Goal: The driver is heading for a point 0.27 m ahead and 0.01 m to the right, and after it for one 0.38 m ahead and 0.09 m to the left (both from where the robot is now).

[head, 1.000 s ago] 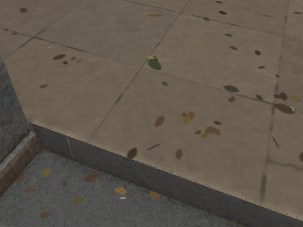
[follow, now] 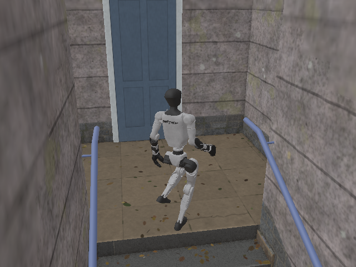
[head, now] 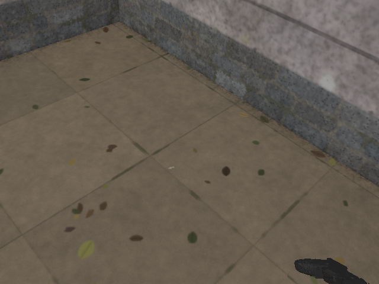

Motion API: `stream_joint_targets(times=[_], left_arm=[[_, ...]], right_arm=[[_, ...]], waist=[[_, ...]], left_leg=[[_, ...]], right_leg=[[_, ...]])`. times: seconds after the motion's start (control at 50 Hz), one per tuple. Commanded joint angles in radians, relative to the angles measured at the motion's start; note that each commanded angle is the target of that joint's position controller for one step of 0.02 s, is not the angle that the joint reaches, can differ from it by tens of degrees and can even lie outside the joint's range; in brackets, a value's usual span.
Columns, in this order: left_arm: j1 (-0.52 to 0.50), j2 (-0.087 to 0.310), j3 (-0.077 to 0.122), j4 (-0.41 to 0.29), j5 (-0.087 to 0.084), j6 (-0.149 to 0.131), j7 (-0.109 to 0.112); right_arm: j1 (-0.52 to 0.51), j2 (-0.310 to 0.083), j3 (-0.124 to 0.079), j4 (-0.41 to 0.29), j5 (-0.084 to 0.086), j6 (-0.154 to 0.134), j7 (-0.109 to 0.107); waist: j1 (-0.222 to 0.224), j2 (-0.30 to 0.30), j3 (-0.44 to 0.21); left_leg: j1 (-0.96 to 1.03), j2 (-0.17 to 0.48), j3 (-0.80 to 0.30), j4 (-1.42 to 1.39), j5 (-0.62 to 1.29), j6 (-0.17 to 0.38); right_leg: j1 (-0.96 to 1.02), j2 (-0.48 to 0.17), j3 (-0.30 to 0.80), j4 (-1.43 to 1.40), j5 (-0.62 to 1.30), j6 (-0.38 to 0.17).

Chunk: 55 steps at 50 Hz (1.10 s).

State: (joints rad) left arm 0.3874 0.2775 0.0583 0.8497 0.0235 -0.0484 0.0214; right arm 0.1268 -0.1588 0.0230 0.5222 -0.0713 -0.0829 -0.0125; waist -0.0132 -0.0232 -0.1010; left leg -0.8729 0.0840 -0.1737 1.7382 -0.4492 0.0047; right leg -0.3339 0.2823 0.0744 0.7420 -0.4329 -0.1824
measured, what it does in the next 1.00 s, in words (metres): climbs: left foot, then right foot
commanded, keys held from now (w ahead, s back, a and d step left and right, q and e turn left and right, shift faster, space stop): w+e+shift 0.04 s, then w+q+shift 0.10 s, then shift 0.86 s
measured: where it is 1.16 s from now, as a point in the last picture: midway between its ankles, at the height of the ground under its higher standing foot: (144, 280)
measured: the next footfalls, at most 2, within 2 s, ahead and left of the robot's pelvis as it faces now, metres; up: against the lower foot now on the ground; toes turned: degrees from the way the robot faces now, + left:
left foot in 0.20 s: +0.37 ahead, +0.21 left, +0.00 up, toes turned -5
right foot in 0.60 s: +0.63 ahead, -0.02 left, +0.00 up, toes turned -7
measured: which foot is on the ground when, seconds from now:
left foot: up 0.00-0.18, down 0.20-0.62, up 0.64-0.86, down 0.88-1.00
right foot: down 0.00-0.20, up 0.22-0.58, down 0.60-1.00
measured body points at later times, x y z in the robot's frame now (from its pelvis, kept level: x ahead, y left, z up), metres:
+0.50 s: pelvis +0.38 +0.11 +0.04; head +0.43 +0.11 +0.49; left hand +0.68 +0.27 -0.02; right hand +0.32 -0.15 -0.08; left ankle +0.33 +0.21 -0.70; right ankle +0.52 -0.04 -0.65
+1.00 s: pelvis +0.53 +0.13 +0.03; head +0.53 +0.14 +0.48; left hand +0.69 +0.35 -0.10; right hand +0.59 -0.13 -0.09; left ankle +0.56 +0.25 -0.70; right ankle +0.59 -0.02 -0.70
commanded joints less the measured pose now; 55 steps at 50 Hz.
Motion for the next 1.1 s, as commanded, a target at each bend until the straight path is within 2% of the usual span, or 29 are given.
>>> stream_joint_targets(times=[0.02, 0.04, 0.06, 0.1, 0.14, 0.18, 0.2, 0.22, 0.24, 0.26, 0.28, 0.32, 0.34, 0.38, 0.42, 0.46, 0.54, 0.6, 0.62, 0.64, 0.66, 0.7, 0.74, 0.8, 0.84, 0.88, 0.9, 0.96, 1.1], left_arm=[[-0.218, 0.121, 0.033, -0.129, -0.001, -0.069, -0.004], [-0.231, 0.112, 0.036, -0.146, -0.010, -0.063, -0.011], [-0.196, 0.133, 0.039, -0.130, -0.021, -0.064, -0.015], [-0.115, 0.178, 0.049, -0.108, -0.021, -0.060, -0.017], [-0.040, 0.199, 0.061, -0.089, -0.006, -0.058, -0.028], [-0.019, 0.192, 0.061, -0.096, 0.002, -0.053, -0.027], [-0.047, 0.132, 0.045, -0.129, -0.001, -0.062, -0.023], [0.085, -0.017, 0.006, -0.171, -0.050, -0.064, -0.019], [0.095, 0.051, 0.005, -0.163, -0.011, -0.057, -0.002], [-0.011, 0.076, 0.009, -0.172, -0.006, -0.054, -0.008], [-0.163, 0.082, -0.004, -0.230, -0.072, -0.054, -0.025], [-0.254, 0.086, -0.003, -0.273, -0.052, -0.037, -0.030], [-0.211, 0.076, -0.009, -0.272, -0.056, -0.035, -0.026], [-0.198, 0.047, -0.021, -0.266, -0.044, -0.026, -0.027], [-0.280, 0.001, -0.044, -0.278, -0.036, -0.032, -0.033], [-0.345, -0.019, -0.049, -0.270, -0.031, -0.037, -0.048], [-0.427, 0.036, -0.027, -0.284, -0.018, -0.041, -0.062], [-0.270, 0.076, -0.001, -0.229, -0.001, -0.048, -0.053], [-0.167, 0.132, 0.011, -0.214, 0.023, -0.044, -0.039], [-0.140, 0.087, -0.012, -0.192, 0.041, -0.031, -0.032], [-0.128, 0.021, -0.023, -0.183, 0.007, -0.015, -0.035], [-0.268, 0.000, -0.025, -0.192, -0.028, 0.002, -0.029], [-0.390, 0.021, -0.020, -0.197, -0.011, 0.018, -0.020], [-0.387, 0.046, -0.004, -0.173, 0.004, 0.040, -0.007], [-0.376, 0.022, -0.007, -0.150, -0.014, 0.044, -0.003], [-0.322, -0.006, -0.014, -0.103, -0.013, 0.045, -0.002], [-0.301, 0.014, -0.003, -0.102, -0.023, 0.048, 0.003], [-0.282, -0.002, 0.002, -0.071, -0.014, 0.042, 0.019], [-0.237, 0.004, 0.010, 0.014, -0.020, 0.039, 0.014]], right_arm=[[-0.038, -0.207, -0.043, -0.115, 0.026, 0.031, -0.006], [-0.017, -0.192, -0.042, -0.101, 0.032, 0.028, 0.014], [0.032, -0.143, -0.033, -0.060, 0.041, 0.030, 0.029], [0.029, -0.124, -0.029, -0.032, 0.063, 0.031, 0.046], [-0.023, -0.162, -0.045, -0.031, 0.064, 0.039, 0.025], [0.184, -0.243, -0.084, 0.035, 0.045, 0.013, -0.004], [0.363, -0.269, -0.097, 0.078, 0.021, -0.001, -0.008], [0.381, -0.352, -0.111, 0.114, -0.027, -0.012, 0.006], [0.347, -0.329, -0.122, 0.103, 0.020, 0.000, 0.030], [0.234, -0.233, -0.097, 0.079, 0.030, -0.008, 0.035], [0.169, -0.205, -0.092, 0.057, 0.051, -0.021, 0.019], [0.189, -0.201, -0.081, 0.097, 0.056, -0.041, 0.008], [0.191, -0.210, -0.085, 0.131, 0.062, -0.049, 0.003], [0.159, -0.194, -0.077, 0.162, 0.080, -0.046, -0.001], [0.110, -0.235, -0.086, 0.176, 0.080, -0.031, -0.018], [0.176, -0.254, -0.090, 0.223, 0.091, -0.030, -0.025], [0.229, -0.267, -0.097, 0.272, 0.098, -0.021, -0.019], [0.227, -0.268, -0.099, 0.270, 0.088, -0.003, -0.015], [0.230, -0.232, -0.086, 0.240, 0.061, -0.011, -0.012], [0.391, -0.121, -0.044, 0.263, 0.060, -0.008, 0.006], [0.399, -0.195, -0.058, 0.289, 0.077, 0.006, 0.019], [0.239, -0.225, -0.077, 0.255, 0.086, 0.037, 0.005], [0.209, -0.203, -0.081, 0.249, 0.069, 0.074, -0.017], [0.257, -0.128, -0.067, 0.286, 0.056, 0.088, -0.026], [0.263, -0.120, -0.069, 0.304, 0.040, 0.091, -0.019], [0.195, -0.157, -0.073, 0.260, 0.011, 0.099, -0.019], [0.146, -0.224, -0.091, 0.248, 0.019, 0.098, -0.025], [0.058, -0.155, -0.071, 0.250, 0.030, 0.067, -0.026], [0.129, -0.149, -0.074, 0.306, 0.056, 0.033, -0.015]], waist=[[-0.060, 0.093, 0.306], [-0.063, 0.087, 0.246], [-0.059, 0.087, 0.108], [-0.021, -0.035, 0.054], [-0.002, -0.064, 0.057], [-0.085, -0.041, -0.064], [-0.160, -0.011, -0.155], [-0.041, 0.369, -0.258], [-0.051, 0.312, -0.346], [-0.038, 0.209, -0.231], [-0.086, 0.173, -0.101], [-0.051, 0.055, -0.027], [-0.006, 0.102, 0.007], [0.041, 0.075, 0.046], [0.038, 0.060, 0.062], [-0.001, 0.107, 0.018], [-0.023, 0.114, 0.029], [0.057, 0.095, -0.042], [0.080, -0.005, -0.149], [0.021, -0.193, -0.334], [0.042, -0.139, -0.384], [0.020, -0.036, -0.178], [-0.048, -0.038, -0.055], [-0.065, -0.089, -0.067], [-0.078, -0.091, -0.063], [-0.062, -0.051, 0.049], [-0.025, 0.062, 0.115], [0.017, 0.170, 0.154], [0.000, 0.057, 0.104]], left_leg=[[0.192, 0.069, 0.100, -0.601, 0.088, -0.039], [0.461, 0.064, 0.119, -0.811, 0.289, -0.040], [0.678, 0.018, 0.171, -0.856, 0.431, -0.032], [0.654, -0.006, 0.188, -0.975, 0.477, -0.020], [0.507, -0.053, 0.239, -1.140, 0.360, 0.005], [0.749, -0.095, 0.267, -1.264, 0.449, 0.026], [1.016, 0.025, 0.164, -1.204, 0.454, 0.057], [1.351, 0.362, -0.303, -1.164, 1.008, 0.204], [1.285, 0.363, -0.469, -1.226, 1.001, 0.234], [1.123, 0.300, -0.323, -1.254, 0.941, 0.215], [1.049, 0.275, -0.203, -1.283, 0.950, 0.233], [0.876, 0.222, -0.132, -1.348, 0.962, 0.236], [0.838, 0.224, -0.113, -1.374, 0.993, 0.245], [0.747, 0.180, -0.018, -1.404, 1.000, 0.207], [0.620, 0.090, 0.120, -1.449, 1.006, 0.172], [0.624, 0.054, 0.171, -1.463, 0.960, 0.149], [0.778, 0.084, 0.140, -1.387, 0.910, 0.115], [0.763, 0.015, 0.178, -1.131, 0.947, 0.062], [0.552, -0.050, 0.206, -0.897, 0.657, 0.017], [0.362, -0.116, 0.129, -0.587, -0.184, -0.054], [0.337, -0.080, 0.043, -0.541, -0.271, -0.068], [0.279, -0.029, 0.076, -0.598, -0.197, -0.095], [0.431, -0.007, 0.103, -0.784, -0.151, -0.105], [0.651, -0.051, 0.168, -0.985, 0.086, -0.082], [0.758, -0.069, 0.187, -1.105, 0.256, -0.057], [0.730, -0.018, 0.131, -1.213, 0.182, -0.013], [0.548, 0.002, 0.115, -1.276, -0.047, 0.015], [0.372, 0.006, 0.064, -1.405, -0.163, 0.021], [0.500, -0.013, 0.091, -1.339, 0.140, 0.034]], right_leg=[[-0.388, -0.186, 0.329, -0.581, 0.155, -0.122], [-0.471, -0.138, 0.260, -0.564, 0.164, -0.087], [-0.447, -0.139, 0.201, -0.578, 0.165, -0.083], [-0.137, -0.230, 0.245, -0.579, 0.387, -0.068], [0.209, -0.274, 0.229, -0.404, 0.824, -0.025], [0.284, -0.272, 0.217, 0.020, 1.061, 0.063], [0.071, -0.232, 0.191, 0.321, 0.772, 0.089], [-0.334, -0.087, 0.077, 0.719, -0.108, 0.160], [-0.381, -0.137, 0.071, 0.821, -0.039, 0.137], [-0.372, -0.184, 0.090, 0.788, 0.056, 0.143], [-0.459, -0.246, 0.098, 0.821, 0.052, 0.173], [-0.446, -0.292, 0.083, 0.753, 0.060, 0.166], [-0.440, -0.295, 0.076, 0.685, 0.056, 0.174], [-0.416, -0.326, 0.051, 0.460, 0.074, 0.181], [-0.280, -0.313, -0.041, 0.157, 0.254, 0.189], [-0.134, -0.278, -0.071, -0.033, 0.479, 0.192], [-0.121, -0.259, -0.058, -0.214, 0.544, 0.134], [0.140, -0.243, -0.068, -0.323, 0.763, 0.055], [0.430, -0.409, 0.087, -0.203, 1.247, -0.032], [0.657, -0.695, 0.370, -0.180, 1.523, -0.257], [0.634, -0.669, 0.405, -0.199, 1.350, -0.264], [0.398, -0.572, 0.326, -0.286, 0.961, -0.164], [0.070, -0.511, 0.243, -0.365, 0.719, -0.085], [-0.089, -0.439, 0.145, -0.416, 0.470, -0.047], [-0.146, -0.396, 0.108, -0.421, 0.138, 0.014], [-0.217, -0.348, 0.091, -0.403, -0.155, 0.121], [-0.137, -0.303, 0.031, -0.367, -0.101, 0.156], [0.070, -0.273, -0.021, -0.228, 0.166, 0.186], [0.124, -0.299, 0.010, -0.225, 0.353, 0.181]])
